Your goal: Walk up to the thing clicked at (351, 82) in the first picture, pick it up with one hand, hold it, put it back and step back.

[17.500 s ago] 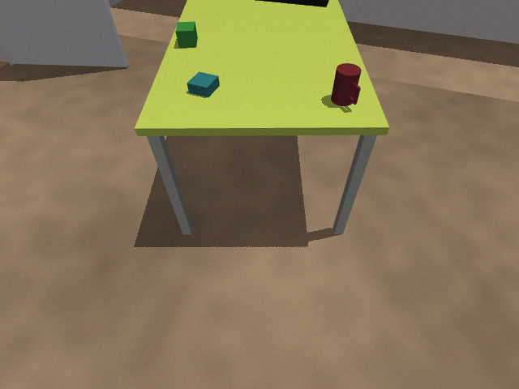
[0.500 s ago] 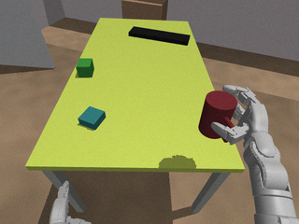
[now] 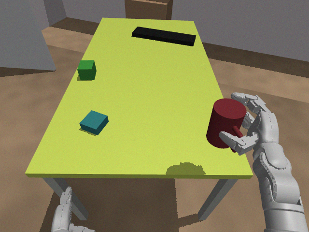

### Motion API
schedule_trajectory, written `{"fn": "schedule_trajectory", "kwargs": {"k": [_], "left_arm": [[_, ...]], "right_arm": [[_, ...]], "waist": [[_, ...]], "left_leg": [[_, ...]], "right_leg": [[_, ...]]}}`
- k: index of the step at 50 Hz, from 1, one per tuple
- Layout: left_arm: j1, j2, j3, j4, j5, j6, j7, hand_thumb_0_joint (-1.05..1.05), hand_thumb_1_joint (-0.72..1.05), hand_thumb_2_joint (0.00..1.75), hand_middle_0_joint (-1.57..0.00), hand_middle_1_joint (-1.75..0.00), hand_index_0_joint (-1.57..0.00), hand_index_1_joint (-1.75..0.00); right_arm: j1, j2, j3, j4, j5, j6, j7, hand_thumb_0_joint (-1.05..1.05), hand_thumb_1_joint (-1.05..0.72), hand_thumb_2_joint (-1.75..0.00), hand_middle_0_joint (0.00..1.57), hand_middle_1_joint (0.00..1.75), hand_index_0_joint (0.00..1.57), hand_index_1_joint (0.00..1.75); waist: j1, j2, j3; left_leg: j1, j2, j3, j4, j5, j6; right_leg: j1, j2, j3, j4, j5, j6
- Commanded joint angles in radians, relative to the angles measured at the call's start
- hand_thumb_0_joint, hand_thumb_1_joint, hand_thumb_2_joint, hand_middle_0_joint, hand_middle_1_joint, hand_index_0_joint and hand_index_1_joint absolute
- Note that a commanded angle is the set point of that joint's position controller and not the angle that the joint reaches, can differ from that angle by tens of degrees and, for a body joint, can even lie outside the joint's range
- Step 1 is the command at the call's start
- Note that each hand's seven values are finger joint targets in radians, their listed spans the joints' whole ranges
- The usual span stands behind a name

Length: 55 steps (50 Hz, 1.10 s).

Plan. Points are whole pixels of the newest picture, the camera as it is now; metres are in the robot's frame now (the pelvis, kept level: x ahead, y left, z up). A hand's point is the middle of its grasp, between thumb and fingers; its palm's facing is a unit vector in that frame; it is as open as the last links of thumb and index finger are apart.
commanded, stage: hold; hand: right
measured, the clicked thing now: (227, 128) +0.34 -0.16 +0.12
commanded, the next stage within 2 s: crouch in 1.10 s
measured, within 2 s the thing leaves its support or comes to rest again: neither
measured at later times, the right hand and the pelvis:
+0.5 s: hand (234, 121) +0.33 -0.16 +0.15, palm faces +0.13 +0.99 -0.01, open 12.6 cm; pelvis +0.00 +0.00 +0.00, yaw +0 degrees
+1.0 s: hand (235, 122) +0.33 -0.16 +0.15, palm faces +0.13 +0.99 -0.02, open 12.6 cm; pelvis +0.00 +0.00 +0.00, yaw +0 degrees
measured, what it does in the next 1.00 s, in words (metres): stands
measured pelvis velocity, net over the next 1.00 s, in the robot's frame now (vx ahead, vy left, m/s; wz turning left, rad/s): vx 0.00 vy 0.00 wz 0.00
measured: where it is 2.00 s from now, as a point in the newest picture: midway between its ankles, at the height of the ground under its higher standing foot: outside the picture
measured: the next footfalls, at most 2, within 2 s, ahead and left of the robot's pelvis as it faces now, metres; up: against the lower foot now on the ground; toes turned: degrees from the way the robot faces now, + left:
none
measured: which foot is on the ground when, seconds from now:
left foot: down 0.00-1.00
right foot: down 0.00-1.00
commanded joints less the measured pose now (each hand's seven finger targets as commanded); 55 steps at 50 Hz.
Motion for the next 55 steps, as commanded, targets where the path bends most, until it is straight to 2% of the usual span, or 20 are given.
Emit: {"fn": "schedule_trajectory", "kwargs": {"k": [1,3,5,7,11,14,17,20,22,24,37,39,41,44,46,47,49,52,53,55], "left_arm": [[-0.118,0.113,0.023,-0.166,-0.005,-0.07,0.015,0.0,-0.56,0.06,-0.05,-0.05,-0.04,-0.05],[-0.101,0.14,0.053,-0.131,-0.006,-0.07,0.021,0.0,-0.56,0.06,-0.05,-0.05,-0.04,-0.05],[-0.118,0.114,0.022,-0.156,-0.002,-0.071,0.014,0.0,-0.56,0.06,-0.05,-0.05,-0.04,-0.05],[-0.114,0.144,0.054,-0.145,-0.003,-0.069,0.017,0.0,-0.55,0.06,-0.05,-0.05,-0.04,-0.05],[-0.132,0.149,0.05,-0.173,-0.002,-0.071,0.017,0.0,-0.56,0.06,-0.05,-0.05,-0.04,-0.05],[-0.131,0.077,-0.006,-0.136,-0.006,-0.064,0.008,0.0,-0.55,0.06,-0.04,-0.05,-0.04,-0.05],[-0.12,0.159,0.057,-0.154,-0.002,-0.059,0.01,0.0,-0.55,0.06,-0.04,-0.05,-0.04,-0.05],[-0.098,0.109,0.022,-0.153,-0.006,-0.051,0.005,0.0,-0.55,0.06,-0.04,-0.05,-0.04,-0.05],[-0.121,0.157,0.061,-0.18,-0.004,-0.055,0.011,0.0,-0.55,0.06,-0.05,-0.05,-0.04,-0.05],[-0.107,0.109,0.023,-0.18,-0.007,-0.051,0.005,0.0,-0.56,0.07,-0.04,-0.05,-0.04,-0.05],[-0.101,0.131,0.05,-0.151,-0.005,-0.059,0.014,0.0,-0.55,0.06,-0.04,-0.05,-0.04,-0.05],[-0.12,0.091,0.007,-0.16,-0.004,-0.059,0.007,0.0,-0.55,0.06,-0.05,-0.05,-0.04,-0.05],[-0.13,0.15,0.058,-0.166,-0.004,-0.065,0.014,0.0,-0.55,0.06,-0.04,-0.05,-0.04,-0.05],[-0.122,0.121,0.035,-0.132,-0.004,-0.064,0.01,0.0,-0.55,0.06,-0.04,-0.05,-0.04,-0.05],[-0.161,0.148,0.049,-0.193,-0.004,-0.072,0.013,0.0,-0.55,0.06,-0.04,-0.05,-0.04,-0.05],[-0.122,0.165,0.071,-0.157,-0.002,-0.069,0.018,0.0,-0.55,0.06,-0.04,-0.05,-0.04,-0.05],[-0.128,0.11,0.02,-0.156,-0.005,-0.065,0.009,0.0,-0.55,0.06,-0.04,-0.05,-0.04,-0.05],[-0.093,0.14,0.052,-0.122,-0.005,-0.054,0.016,0.0,-0.55,0.06,-0.04,-0.05,-0.04,-0.05],[-0.144,0.153,0.053,-0.194,-0.003,-0.058,0.011,0.0,-0.55,0.06,-0.04,-0.05,-0.04,-0.05],[-0.103,0.11,0.028,-0.113,-0.008,-0.049,0.005,0.0,-0.55,0.06,-0.04,-0.05,-0.04,-0.05]], "right_arm": [[-0.447,-0.143,-0.059,-0.316,0.024,-0.117,0.005,0.0,0.0,-1.31,1.22,1.43,1.28,1.43],[-0.43,-0.179,-0.092,-0.302,0.029,-0.116,0.003,0.0,-0.02,-1.31,1.22,1.43,1.28,1.43],[-0.386,-0.144,-0.068,-0.302,0.027,-0.112,0.009,0.0,-0.01,-1.32,1.23,1.44,1.29,1.44],[-0.44,-0.154,-0.071,-0.312,0.029,-0.107,0.005,0.0,-0.01,-1.32,1.23,1.44,1.29,1.44],[-0.446,-0.164,-0.081,-0.317,0.028,-0.097,0.004,0.0,-0.02,-1.32,1.23,1.44,1.29,1.44],[-0.442,-0.127,-0.055,-0.285,0.027,-0.08,0.006,0.0,0.0,-1.31,1.22,1.43,1.28,1.43],[-0.431,-0.182,-0.1,-0.284,0.023,-0.078,0.002,0.0,-0.01,-1.31,1.22,1.43,1.29,1.43],[-0.407,-0.127,-0.059,-0.289,0.024,-0.075,0.009,0.0,0.0,-1.32,1.22,1.44,1.29,1.44],[-0.453,-0.172,-0.098,-0.301,0.027,-0.079,0.0,0.0,0.02,-1.31,1.22,1.43,1.28,1.43],[-0.427,-0.156,-0.08,-0.308,0.022,-0.08,0.004,0.0,-0.01,-1.31,1.22,1.43,1.28,1.43],[-0.435,-0.161,-0.077,-0.319,0.021,-0.105,-0.007,0.0,-0.01,-1.29,1.22,1.41,1.27,1.41],[-0.406,-0.121,-0.045,-0.316,0.022,-0.103,0.001,0.0,-0.02,-1.31,1.22,1.43,1.28,1.43],[-0.422,-0.155,-0.069,-0.318,0.022,-0.101,-0.003,0.0,-0.01,-1.3,1.22,1.43,1.28,1.43],[-0.428,-0.141,-0.055,-0.299,0.018,-0.094,0.001,0.0,-0.02,-1.31,1.23,1.43,1.29,1.43],[-0.477,-0.169,-0.079,-0.371,0.024,-0.096,-0.004,0.0,0.0,-1.3,1.22,1.43,1.28,1.43],[-0.443,-0.163,-0.078,-0.303,0.024,-0.087,-0.005,0.0,0.0,-1.3,1.21,1.42,1.27,1.42],[-0.438,-0.142,-0.067,-0.297,0.025,-0.085,-0.002,0.0,-0.01,-1.3,1.22,1.42,1.28,1.42],[-0.411,-0.162,-0.088,-0.229,0.023,-0.072,-0.004,0.0,0.01,-1.29,1.22,1.42,1.28,1.42],[-0.449,-0.151,-0.073,-0.297,0.023,-0.079,-0.002,0.0,0.01,-1.29,1.21,1.41,1.27,1.41],[-0.436,-0.156,-0.081,-0.255,0.025,-0.069,-0.002,0.0,0.01,-1.3,1.22,1.43,1.28,1.43]], "waist": [[0.007,0.026,-0.235],[0.002,0.025,-0.225],[-0.01,0.02,-0.258],[0.005,0.024,-0.239],[-0.005,0.03,-0.275],[-0.006,0.024,-0.203],[-0.012,0.037,-0.248],[-0.008,0.056,-0.233],[-0.006,0.042,-0.276],[-0.012,0.033,-0.268],[0.005,0.02,-0.215],[-0.004,0.018,-0.209],[0.003,0.01,-0.224],[-0.002,0.016,-0.219],[-0.007,0.011,-0.287],[0.009,0.045,-0.242],[-0.007,0.053,-0.243],[0.0,0.053,-0.204],[0.0,0.054,-0.258],[-0.013,0.029,-0.182]], "left_leg": [[0.068,-0.022,0.034,-0.062,0.165,0.007],[0.059,-0.021,0.033,-0.061,0.158,0.006],[0.087,-0.021,0.033,-0.054,0.19,0.009],[0.073,-0.021,0.032,-0.056,0.189,0.008],[0.091,-0.021,0.035,-0.053,0.21,0.008],[0.068,-0.017,0.029,-0.068,0.155,0.004],[0.09,-0.02,0.033,-0.058,0.179,0.008],[0.088,-0.017,0.032,-0.055,0.209,0.003],[0.1,-0.016,0.03,-0.055,0.215,0.004],[0.1,-0.016,0.03,-0.051,0.232,0.005],[0.069,-0.019,0.029,-0.067,0.145,0.007],[0.076,-0.016,0.027,-0.073,0.135,0.006],[0.065,-0.021,0.031,-0.07,0.123,0.009],[0.065,-0.02,0.031,-0.068,0.144,0.008],[0.094,-0.02,0.032,-0.064,0.162,0.008],[0.077,-0.022,0.034,-0.067,0.161,0.005],[0.095,-0.017,0.031,-0.068,0.177,0.002],[0.074,-0.019,0.031,-0.07,0.167,0.003],[0.098,-0.017,0.03,-0.07,0.172,0.002],[0.071,-0.018,0.031,-0.073,0.149,0.005]], "right_leg": [[0.057,0.017,0.003,-0.068,0.167,-0.025],[0.055,0.018,0.001,-0.067,0.162,-0.026],[0.061,0.019,0.0,-0.064,0.2,-0.022],[0.057,0.02,-0.001,-0.062,0.195,-0.022],[0.073,0.018,0.002,-0.055,0.223,-0.02],[0.029,0.025,-0.005,-0.065,0.158,-0.027],[0.046,0.021,0.0,-0.065,0.186,-0.024],[0.048,0.025,-0.004,-0.055,0.211,-0.026],[0.066,0.025,-0.004,-0.052,0.219,-0.025],[0.063,0.025,-0.005,-0.049,0.24,-0.024],[0.047,0.021,-0.003,-0.07,0.144,-0.027],[0.029,0.026,-0.006,-0.074,0.133,-0.027],[0.051,0.019,0.0,-0.08,0.123,-0.024],[0.048,0.021,0.0,-0.076,0.144,-0.023],[0.074,0.019,0.003,-0.072,0.168,-0.021],[0.067,0.019,0.003,-0.069,0.165,-0.025],[0.054,0.024,0.0,-0.068,0.176,-0.027],[0.045,0.023,-0.002,-0.07,0.169,-0.027],[0.058,0.025,-0.002,-0.071,0.172,-0.026],[0.029,0.025,-0.004,-0.075,0.153,-0.026]]}}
